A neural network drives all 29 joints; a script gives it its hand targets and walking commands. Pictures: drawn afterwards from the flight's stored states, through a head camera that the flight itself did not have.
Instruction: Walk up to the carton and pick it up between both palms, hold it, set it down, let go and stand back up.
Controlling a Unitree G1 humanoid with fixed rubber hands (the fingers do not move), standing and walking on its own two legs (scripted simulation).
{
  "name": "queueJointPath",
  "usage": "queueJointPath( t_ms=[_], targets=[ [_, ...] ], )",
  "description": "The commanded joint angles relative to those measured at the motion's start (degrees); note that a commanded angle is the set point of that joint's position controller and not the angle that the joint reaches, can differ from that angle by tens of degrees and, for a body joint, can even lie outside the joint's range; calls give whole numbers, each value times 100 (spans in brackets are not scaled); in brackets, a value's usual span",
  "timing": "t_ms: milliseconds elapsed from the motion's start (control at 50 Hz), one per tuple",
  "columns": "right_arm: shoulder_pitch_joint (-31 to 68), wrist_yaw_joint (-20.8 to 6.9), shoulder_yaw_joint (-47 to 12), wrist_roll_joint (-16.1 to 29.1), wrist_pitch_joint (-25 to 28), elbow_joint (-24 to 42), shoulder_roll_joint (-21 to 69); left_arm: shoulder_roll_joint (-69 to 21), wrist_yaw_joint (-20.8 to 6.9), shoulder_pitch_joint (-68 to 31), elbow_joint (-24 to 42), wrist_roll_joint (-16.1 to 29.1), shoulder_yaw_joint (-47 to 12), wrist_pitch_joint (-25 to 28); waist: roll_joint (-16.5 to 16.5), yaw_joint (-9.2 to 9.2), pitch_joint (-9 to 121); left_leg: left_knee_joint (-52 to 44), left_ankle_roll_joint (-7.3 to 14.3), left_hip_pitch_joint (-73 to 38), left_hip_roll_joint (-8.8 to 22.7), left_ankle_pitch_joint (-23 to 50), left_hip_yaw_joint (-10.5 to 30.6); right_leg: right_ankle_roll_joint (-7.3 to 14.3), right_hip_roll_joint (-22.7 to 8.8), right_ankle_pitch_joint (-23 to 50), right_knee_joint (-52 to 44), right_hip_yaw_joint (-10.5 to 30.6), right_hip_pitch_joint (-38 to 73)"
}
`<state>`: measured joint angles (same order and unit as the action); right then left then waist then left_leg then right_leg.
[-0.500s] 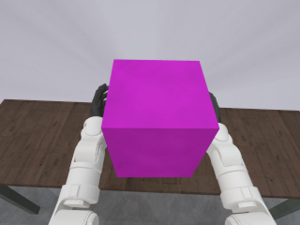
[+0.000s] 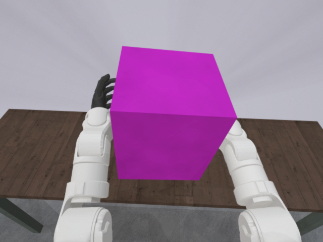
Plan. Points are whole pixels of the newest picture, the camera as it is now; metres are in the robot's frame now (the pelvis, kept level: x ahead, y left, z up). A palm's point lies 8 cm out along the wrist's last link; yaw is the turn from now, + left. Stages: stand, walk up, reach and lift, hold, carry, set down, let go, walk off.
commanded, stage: reach and lift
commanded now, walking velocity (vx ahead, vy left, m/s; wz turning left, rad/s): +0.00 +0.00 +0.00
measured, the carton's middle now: (163, 118) +0.36 +0.02 +0.14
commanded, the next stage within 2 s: hold in 0.80 s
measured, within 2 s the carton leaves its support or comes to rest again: neither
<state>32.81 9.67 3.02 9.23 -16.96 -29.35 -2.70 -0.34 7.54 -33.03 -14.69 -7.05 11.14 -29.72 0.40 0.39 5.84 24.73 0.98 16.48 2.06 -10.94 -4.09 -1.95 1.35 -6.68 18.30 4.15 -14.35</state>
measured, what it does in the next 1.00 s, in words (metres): stands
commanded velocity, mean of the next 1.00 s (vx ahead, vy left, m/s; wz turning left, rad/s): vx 0.00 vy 0.00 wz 0.00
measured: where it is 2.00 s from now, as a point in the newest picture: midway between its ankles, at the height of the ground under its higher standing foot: outside the picture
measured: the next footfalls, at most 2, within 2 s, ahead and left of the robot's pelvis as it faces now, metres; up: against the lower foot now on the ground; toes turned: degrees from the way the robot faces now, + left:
none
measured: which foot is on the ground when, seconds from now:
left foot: down 0.00-1.00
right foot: down 0.00-1.00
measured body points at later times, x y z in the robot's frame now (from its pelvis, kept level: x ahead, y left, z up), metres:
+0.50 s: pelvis +0.01 +0.00 +0.00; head +0.00 +0.02 +0.45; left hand +0.40 +0.18 +0.17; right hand +0.41 -0.13 +0.15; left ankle +0.02 +0.10 -0.74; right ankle +0.03 -0.14 -0.74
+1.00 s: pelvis -0.01 +0.00 +0.00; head -0.05 +0.02 +0.45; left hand +0.37 +0.17 +0.20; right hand +0.38 -0.13 +0.17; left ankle +0.02 +0.10 -0.74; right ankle +0.03 -0.14 -0.74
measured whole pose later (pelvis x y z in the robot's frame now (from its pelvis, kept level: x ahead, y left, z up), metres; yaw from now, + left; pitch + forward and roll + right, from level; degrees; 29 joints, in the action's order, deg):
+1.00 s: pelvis -0.01 +0.00 +0.00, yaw +0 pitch -2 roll -2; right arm 37.2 9.6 3.0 9.2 -21.1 -29.8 -2.8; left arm -0.7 4.8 -36.0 -11.5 -10.4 14.5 -36.4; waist 0.0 -1.0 4.2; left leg 24.0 1.3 12.2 2.1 -10.3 -4.0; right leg -1.9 1.3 -5.3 16.1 4.1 -9.3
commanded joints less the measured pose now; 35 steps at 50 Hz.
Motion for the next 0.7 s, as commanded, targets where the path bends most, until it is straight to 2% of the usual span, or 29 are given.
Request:
queueJointPath(
  t_ms=[0, 20, 40, 60, 80, 100, 120, 140, 160, 180, 220, 240, 260, 280, 300, 320, 340, 360, 380, 400, 420, 440, 460, 480, 560, 600, 620, 640, 680],
  targets=[
    [4765, -838, -1978, 96, 298, 1614, 3093, -3583, -1278, -2899, -278, 113, -2359, -52, -324, -124, 1859, -742, -139, -1637, -266, 768, 567, 173, 224, 270, -480, -540, 1279],
    [4805, -844, -1960, 83, 330, 1635, 3046, -3710, -1293, -3112, -58, 160, -2559, -7, -211, -256, 2120, -748, -229, -1830, -223, 842, 628, 198, 258, 366, -460, -586, 1267],
    [4901, -813, -2062, 121, 326, 1777, 3159, -3530, -1290, -3068, -162, 146, -2452, 36, -330, -128, 2123, -708, -150, -1640, -305, 775, 564, 149, 247, 332, -445, -569, 1363],
    [4932, -784, -2192, 229, 361, 2040, 3210, -3624, -1291, -3037, 98, 174, -2553, 44, -312, -129, 2316, -624, -168, -1831, -324, 1182, 577, 148, 285, 602, -415, -602, 1398],
    [4776, -765, -2245, 283, 368, 2102, 3243, -3731, -1263, -3169, 339, 416, -2855, 96, -191, -275, 2647, -546, -268, -2042, -297, 1475, 630, 138, 306, 906, -378, -582, 1373],
    [4682, -758, -2242, 301, 360, 1955, 3193, -3782, -1245, -3310, 573, 413, -2959, 132, 10, -321, 2668, -469, -358, -2226, -266, 1768, 680, 137, 312, 942, -363, -575, 1244],
    [4701, -707, -2437, 427, 395, 2396, 3287, -3811, -1211, -3057, 767, 432, -3070, 82, 16, -260, 2847, -310, -363, -2326, -301, 2215, 695, 134, 329, 1267, -280, -576, 1415],
    [4730, -679, -2460, 470, 369, 2415, 3214, -3735, -1187, -3247, 855, 521, -3138, 111, 39, -271, 2950, -234, -424, -2412, -313, 2393, 667, 121, 379, 1267, -305, -604, 1317],
    [4605, -645, -2576, 571, 343, 2445, 3240, -3739, -1181, -3092, 906, 443, -3111, 85, 130, -246, 2940, -211, -411, -2406, -312, 2449, 706, 99, 354, 1358, -279, -590, 1449],
    [4568, -635, -2548, 589, 314, 2532, 3140, -3934, -1173, -3143, 1046, 530, -3240, 48, 186, -403, 2964, -175, -494, -2567, -251, 2681, 764, 149, 403, 1375, -263, -597, 1310],
    [4524, -587, -2593, 555, 202, 2493, 3118, -3692, -1212, -2948, 773, 419, -2957, -10, 0, -286, 2790, -177, -428, -2510, -289, 2638, 672, 139, 412, 1350, -314, -598, 1461],
    [4367, -548, -2687, 617, 152, 2577, 3218, -3634, -1229, -2985, 1030, 450, -3043, -31, 31, -314, 2873, -116, -420, -2472, -368, 2779, 655, 97, 389, 1608, -296, -575, 1577],
    [4182, -549, -2519, 654, 69, 2402, 2973, -3643, -1240, -3008, 1132, 399, -3065, -107, 213, -521, 2545, -152, -507, -2506, -312, 2778, 716, 105, 389, 1407, -316, -578, 1384],
    [4246, -535, -2573, 707, 100, 2658, 2982, -3623, -1246, -3063, 1511, 468, -3155, -114, 244, -480, 2691, -101, -536, -2615, -305, 3083, 724, 88, 402, 1673, -228, -604, 1470],
    [4262, -526, -2614, 766, 58, 2642, 3038, -3683, -1228, -3165, 1506, 509, -3179, -132, 318, -459, 2787, -53, -577, -2725, -294, 3244, 731, 106, 396, 1654, -241, -579, 1394],
    [4364, -524, -2601, 717, 22, 2681, 3023, -3600, -1252, -3147, 1404, 511, -3172, -173, 248, -458, 2828, -38, -545, -2676, -303, 3173, 724, 96, 423, 1533, -262, -617, 1396],
    [4203, -554, -2577, 766, -18, 2658, 2972, -3663, -1228, -3240, 1699, 559, -3295, -165, 327, -559, 2991, -57, -616, -2818, -250, 3205, 804, 102, 448, 1419, -240, -625, 1305],
    [4308, -569, -2497, 773, -53, 2507, 2905, -3640, -1203, -3318, 1508, 535, -3224, -228, 375, -518, 2788, -89, -628, -2719, -250, 2974, 758, 137, 426, 1228, -276, -610, 1269],
    [4358, -590, -2375, 653, -84, 2376, 2846, -3602, -1226, -3312, 1363, 497, -3180, -258, 320, -572, 2664, -148, -613, -2632, -226, 2797, 766, 169, 406, 1192, -327, -561, 1325],
    [4182, -556, -2513, 756, -108, 2539, 2962, -3572, -1249, -3178, 1572, 475, -3101, -311, 284, -524, 2755, -102, -551, -2685, -277, 3022, 739, 120, 406, 1446, -269, -594, 1488],
    [4116, -553, -2417, 626, -159, 2243, 2880, -3460, -1296, -3175, 1396, 364, -2960, -343, 181, -512, 2436, -181, -549, -2565, -253, 2788, 718, 107, 396, 1271, -306, -583, 1399],
    [4026, -562, -2424, 648, -162, 2327, 2906, -3537, -1306, -3184, 1563, 444, -3071, -344, 264, -582, 2672, -146, -596, -2705, -253, 3041, 721, 129, 388, 1519, -268, -583, 1481],
    [4106, -576, -2285, 653, -174, 2280, 2782, -3576, -1305, -3294, 1571, 462, -3134, -400, 339, -694, 2665, -174, -665, -2749, -193, 2989, 760, 115, 393, 1279, -296, -583, 1357],
    [4200, -577, -2332, 720, -190, 2341, 2812, -3416, -1327, -3239, 1453, 365, -2970, -453, 325, -539, 2498, -172, -611, -2619, -232, 2892, 728, 130, 367, 1247, -301, -567, 1397],
    [4596, -657, -2256, 693, -132, 2309, 2922, -3493, -1335, -3436, 1249, 371, -2819, -433, 178, -401, 2519, -283, -543, -2488, -273, 2495, 658, 148, 360, 1121, -306, -604, 1524],
    [4708, -631, -2343, 703, -108, 2442, 2994, -3503, -1319, -3528, 1414, 386, -2845, -431, 232, -382, 2658, -240, -537, -2556, -271, 2709, 676, 143, 368, 1270, -268, -578, 1509],
    [4691, -634, -2278, 633, -180, 2063, 2986, -3343, -1350, -3562, 1102, 271, -2660, -468, 190, -359, 2301, -343, -477, -2393, -306, 2291, 633, 124, 325, 992, -356, -552, 1411],
    [4740, -630, -2352, 689, -144, 2330, 3073, -3290, -1349, -3395, 1122, 261, -2578, -466, 126, -272, 2497, -303, -403, -2371, -318, 2435, 625, 123, 325, 1280, -293, -540, 1640],
    [4752, -661, -2251, 680, -137, 2173, 3021, -3461, -1343, -3502, 1140, 368, -2739, -463, 230, -385, 2345, -362, -474, -2389, -305, 2263, 619, 146, 327, 1045, -339, -546, 1459]
  ],
)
